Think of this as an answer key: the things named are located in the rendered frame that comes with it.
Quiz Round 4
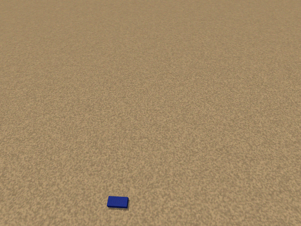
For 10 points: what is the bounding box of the small box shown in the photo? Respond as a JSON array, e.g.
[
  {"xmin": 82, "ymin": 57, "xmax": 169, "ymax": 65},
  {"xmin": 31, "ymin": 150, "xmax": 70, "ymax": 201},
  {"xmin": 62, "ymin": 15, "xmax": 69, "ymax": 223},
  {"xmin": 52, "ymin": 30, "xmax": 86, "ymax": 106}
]
[{"xmin": 107, "ymin": 196, "xmax": 129, "ymax": 209}]

